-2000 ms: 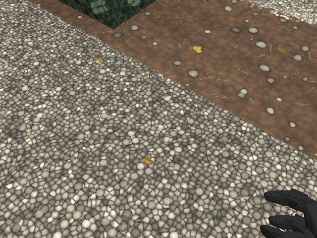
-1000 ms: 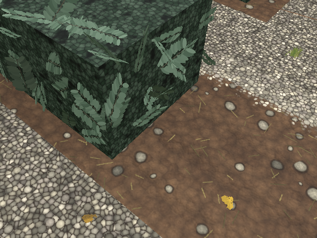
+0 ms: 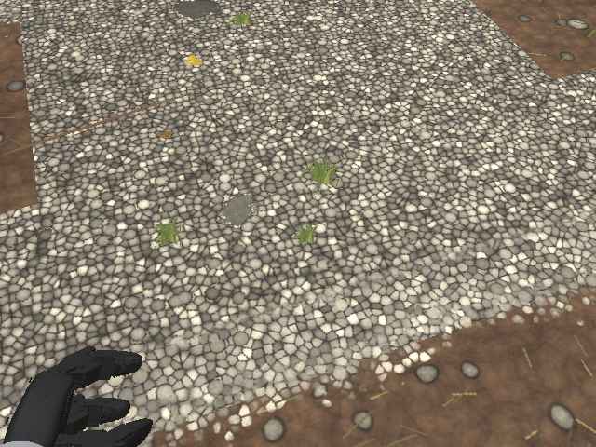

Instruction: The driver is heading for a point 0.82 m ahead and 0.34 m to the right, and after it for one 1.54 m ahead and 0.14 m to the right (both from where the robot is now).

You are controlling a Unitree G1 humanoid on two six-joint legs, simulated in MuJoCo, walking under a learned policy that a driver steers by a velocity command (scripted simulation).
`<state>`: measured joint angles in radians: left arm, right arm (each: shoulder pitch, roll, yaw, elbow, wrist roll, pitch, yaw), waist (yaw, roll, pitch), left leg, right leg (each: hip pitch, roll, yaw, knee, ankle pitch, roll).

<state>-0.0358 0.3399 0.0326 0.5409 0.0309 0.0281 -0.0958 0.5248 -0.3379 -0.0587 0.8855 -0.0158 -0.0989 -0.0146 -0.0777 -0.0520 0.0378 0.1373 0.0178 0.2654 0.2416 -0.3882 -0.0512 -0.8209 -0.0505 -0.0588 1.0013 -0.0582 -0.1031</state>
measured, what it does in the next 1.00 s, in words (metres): walks ahead, turning right: right foot, then left foot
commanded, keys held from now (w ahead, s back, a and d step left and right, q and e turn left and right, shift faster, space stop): w+e+shift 0.44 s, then w+shift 0.50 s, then w+q+shift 0.06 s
